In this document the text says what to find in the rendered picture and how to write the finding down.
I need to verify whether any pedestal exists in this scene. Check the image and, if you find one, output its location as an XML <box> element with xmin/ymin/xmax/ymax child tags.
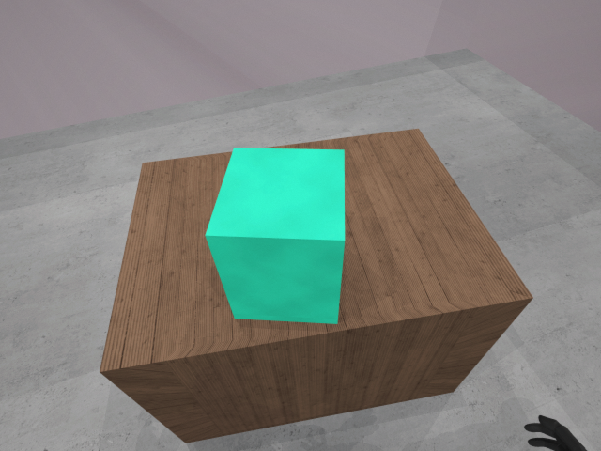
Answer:
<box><xmin>100</xmin><ymin>129</ymin><xmax>533</xmax><ymax>443</ymax></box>

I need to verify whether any robot right hand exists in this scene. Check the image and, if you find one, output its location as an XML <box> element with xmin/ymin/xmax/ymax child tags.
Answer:
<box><xmin>524</xmin><ymin>415</ymin><xmax>587</xmax><ymax>451</ymax></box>

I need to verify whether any carton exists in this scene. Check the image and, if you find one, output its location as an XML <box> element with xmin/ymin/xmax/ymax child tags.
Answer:
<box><xmin>205</xmin><ymin>148</ymin><xmax>345</xmax><ymax>324</ymax></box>

